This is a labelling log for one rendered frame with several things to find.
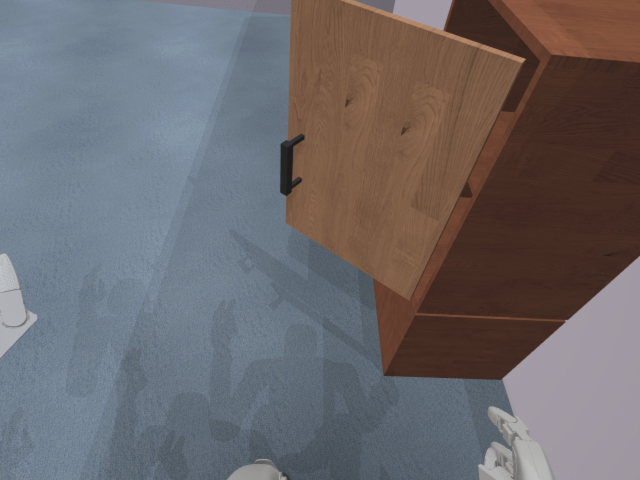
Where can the robot left hand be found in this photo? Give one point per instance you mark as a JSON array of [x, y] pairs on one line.
[[15, 320]]

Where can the handle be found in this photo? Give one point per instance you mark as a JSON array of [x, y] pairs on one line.
[[286, 183]]

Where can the robot right hand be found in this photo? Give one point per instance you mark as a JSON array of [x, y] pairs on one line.
[[526, 461]]

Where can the cupboard door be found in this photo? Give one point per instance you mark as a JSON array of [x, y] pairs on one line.
[[395, 115]]

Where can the robot left shin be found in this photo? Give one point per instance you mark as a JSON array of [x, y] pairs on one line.
[[265, 461]]

